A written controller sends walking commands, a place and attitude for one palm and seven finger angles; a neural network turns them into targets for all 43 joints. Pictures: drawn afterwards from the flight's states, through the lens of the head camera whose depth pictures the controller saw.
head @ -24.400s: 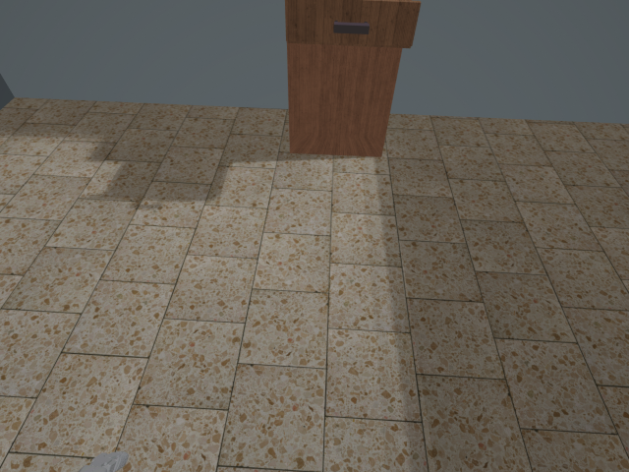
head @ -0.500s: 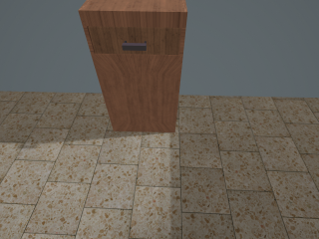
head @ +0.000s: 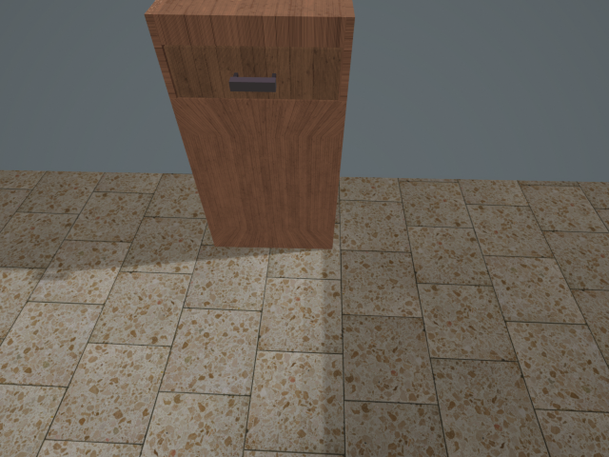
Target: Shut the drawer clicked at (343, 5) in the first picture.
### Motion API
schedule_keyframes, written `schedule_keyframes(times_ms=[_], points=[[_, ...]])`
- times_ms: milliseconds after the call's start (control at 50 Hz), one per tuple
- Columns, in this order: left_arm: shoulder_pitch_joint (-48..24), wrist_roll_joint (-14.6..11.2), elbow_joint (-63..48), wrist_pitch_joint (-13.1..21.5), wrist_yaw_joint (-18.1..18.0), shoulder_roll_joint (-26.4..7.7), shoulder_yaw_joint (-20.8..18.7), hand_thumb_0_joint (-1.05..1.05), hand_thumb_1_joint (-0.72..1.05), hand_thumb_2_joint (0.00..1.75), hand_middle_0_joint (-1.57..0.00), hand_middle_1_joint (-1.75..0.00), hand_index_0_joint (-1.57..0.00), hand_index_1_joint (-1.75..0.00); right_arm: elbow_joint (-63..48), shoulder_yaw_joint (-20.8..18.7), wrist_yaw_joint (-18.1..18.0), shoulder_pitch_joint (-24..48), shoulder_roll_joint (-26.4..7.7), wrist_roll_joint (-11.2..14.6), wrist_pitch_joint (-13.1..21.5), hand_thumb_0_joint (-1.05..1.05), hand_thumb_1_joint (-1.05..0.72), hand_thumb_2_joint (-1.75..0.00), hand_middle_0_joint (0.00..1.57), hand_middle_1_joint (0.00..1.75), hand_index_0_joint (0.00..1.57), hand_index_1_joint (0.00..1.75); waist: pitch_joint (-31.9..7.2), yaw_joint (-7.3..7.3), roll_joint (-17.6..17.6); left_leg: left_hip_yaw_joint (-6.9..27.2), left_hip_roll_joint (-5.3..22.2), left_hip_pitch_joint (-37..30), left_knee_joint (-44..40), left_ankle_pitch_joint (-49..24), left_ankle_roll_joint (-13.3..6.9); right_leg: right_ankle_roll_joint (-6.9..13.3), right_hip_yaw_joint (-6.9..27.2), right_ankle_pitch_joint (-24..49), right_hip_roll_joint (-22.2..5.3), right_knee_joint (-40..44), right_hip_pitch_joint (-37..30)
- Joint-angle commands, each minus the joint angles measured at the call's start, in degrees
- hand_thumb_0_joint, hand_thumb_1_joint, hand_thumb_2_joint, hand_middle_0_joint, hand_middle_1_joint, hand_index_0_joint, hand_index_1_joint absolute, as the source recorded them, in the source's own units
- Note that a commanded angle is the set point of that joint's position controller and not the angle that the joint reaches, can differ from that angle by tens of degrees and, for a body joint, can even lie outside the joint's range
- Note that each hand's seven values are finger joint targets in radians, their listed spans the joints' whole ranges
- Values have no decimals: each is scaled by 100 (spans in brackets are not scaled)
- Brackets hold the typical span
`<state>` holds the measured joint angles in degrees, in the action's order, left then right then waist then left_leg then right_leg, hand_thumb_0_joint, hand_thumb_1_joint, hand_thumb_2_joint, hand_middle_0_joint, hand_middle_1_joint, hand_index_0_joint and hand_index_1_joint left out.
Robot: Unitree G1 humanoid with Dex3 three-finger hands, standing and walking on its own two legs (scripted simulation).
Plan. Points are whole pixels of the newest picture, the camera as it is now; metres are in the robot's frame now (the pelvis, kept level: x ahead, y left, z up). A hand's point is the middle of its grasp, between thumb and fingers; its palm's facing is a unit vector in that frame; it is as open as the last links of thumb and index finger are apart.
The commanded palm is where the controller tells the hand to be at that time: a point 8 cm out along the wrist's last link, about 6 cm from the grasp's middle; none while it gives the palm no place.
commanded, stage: look to check the result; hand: left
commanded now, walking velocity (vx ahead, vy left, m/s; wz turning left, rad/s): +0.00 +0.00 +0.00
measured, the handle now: (254, 80) +0.98 +0.18 -0.01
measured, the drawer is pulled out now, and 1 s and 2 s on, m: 0.00 0.00 0.00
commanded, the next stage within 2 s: stand and wait in 0.22 s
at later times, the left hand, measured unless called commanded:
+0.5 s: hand out of the picture +0.03 +0.19 -0.17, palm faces +0.02 -0.97 -0.25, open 7.4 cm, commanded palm none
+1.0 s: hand out of the picture +0.06 +0.21 -0.16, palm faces +0.00 -0.95 -0.30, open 7.4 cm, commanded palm none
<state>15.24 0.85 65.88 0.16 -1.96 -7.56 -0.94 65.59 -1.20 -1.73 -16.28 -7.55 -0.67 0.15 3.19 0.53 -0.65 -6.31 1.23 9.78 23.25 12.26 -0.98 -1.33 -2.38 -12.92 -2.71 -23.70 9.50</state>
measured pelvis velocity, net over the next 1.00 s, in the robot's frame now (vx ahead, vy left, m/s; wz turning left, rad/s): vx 0.00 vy -0.01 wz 0.01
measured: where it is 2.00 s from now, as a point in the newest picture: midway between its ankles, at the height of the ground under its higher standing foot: outside the picture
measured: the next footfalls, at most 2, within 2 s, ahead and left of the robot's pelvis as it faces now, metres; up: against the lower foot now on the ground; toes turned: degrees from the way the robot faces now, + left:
none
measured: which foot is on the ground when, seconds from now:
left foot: down 0.00-1.00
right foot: down 0.00-1.00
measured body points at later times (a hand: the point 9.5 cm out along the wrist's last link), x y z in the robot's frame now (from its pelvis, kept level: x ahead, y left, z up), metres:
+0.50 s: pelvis +0.00 -0.01 +0.00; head +0.01 -0.02 +0.45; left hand +0.03 +0.24 -0.15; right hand +0.02 -0.25 -0.16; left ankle +0.00 +0.11 -0.74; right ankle +0.00 -0.13 -0.74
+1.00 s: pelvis +0.00 -0.01 +0.00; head +0.02 -0.02 +0.45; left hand +0.06 +0.26 -0.14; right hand +0.05 -0.29 -0.15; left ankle +0.00 +0.11 -0.74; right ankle +0.00 -0.13 -0.74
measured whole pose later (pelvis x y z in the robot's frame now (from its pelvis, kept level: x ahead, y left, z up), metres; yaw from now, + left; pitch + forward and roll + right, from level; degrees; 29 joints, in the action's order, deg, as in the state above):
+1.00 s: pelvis +0.00 -0.01 +0.00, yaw +1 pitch -1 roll +0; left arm 7.7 0.9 65.2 0.9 -0.5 -15.8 -1.3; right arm 65.1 -1.3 -0.6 -8.4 -15.9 -0.8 0.2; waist 2.7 0.6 -0.9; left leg -5.3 2.2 8.0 19.3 10.0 0.3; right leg -0.2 -3.4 -10.7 -1.4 -19.1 7.2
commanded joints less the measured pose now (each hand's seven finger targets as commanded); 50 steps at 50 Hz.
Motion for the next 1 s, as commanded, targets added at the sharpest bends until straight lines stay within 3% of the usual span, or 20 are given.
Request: schedule_keyframes(times_ms=[0, 260, 400, 500, 580, 740, 980], points=[[245, -10, -154, 83, -22, -701, -140, 0, 90, 90, -20, -30, -20, -30, -90, -102, -48, -371, -573, -11, 66, 0, -90, -90, 20, 30, 20, 30, 61, 20, -14, 578, 560, -119, -461, -600, -87, 270, 297, 417, -321, 465, 279], [-87, -5, -216, 97, 18, -991, -184, 0, 90, 90, -20, -30, -20, -30, -148, -137, -28, -46, -875, -24, 59, 0, -90, -90, 20, 30, 20, 30, 110, 18, 47, 617, 587, -116, -564, -407, -61, 291, 348, 289, -342, 602, 310], [-252, -5, -275, 150, 33, -1199, -217, 0, 90, 90, -20, -30, -20, -30, -182, -156, -18, 117, -1077, -20, 89, 0, -90, -90, 20, 30, 20, 30, -199, 21, 72, 607, 620, -280, -490, -820, -50, 313, 364, 766, -404, 593, 94], [-403, -5, -287, 141, 47, -1323, -215, 0, 90, 90, -20, -30, -20, -30, -192, -158, 0, 278, -1185, -29, 59, 0, -90, -90, 20, 30, 20, 30, 6, 22, 38, 626, 612, -195, -572, -542, -19, 314, 392, 449, -401, 735, 191], [-481, -7, -316, 167, 62, -1473, -231, 0, 90, 90, -20, -30, -20, -30, -223, -170, 9, 357, -1340, -23, 74, 0, -90, -90, 20, 30, 20, 30, -242, 25, 54, 647, 631, -322, -543, -675, -20, 329, 432, 617, -414, 749, 76], [-690, -13, -344, 186, 82, -1654, -245, 0, 90, 90, -20, -30, -20, -30, -247, -169, 14, 571, -1545, -22, 105, 0, -90, -90, 20, 30, 20, 30, -353, 24, 92, 690, 674, -393, -599, -921, -17, 324, 405, 931, -450, 748, -65], [-880, -8, -357, 192, 108, -1888, -237, 0, 90, 90, -20, -30, -20, -30, -305, -172, 45, 829, -1822, -19, 105, 0, -90, -90, 20, 30, 20, 30, -345, 13, 28, 726, 696, -409, -692, -819, -6, 314, 439, 767, -476, 870, -63]])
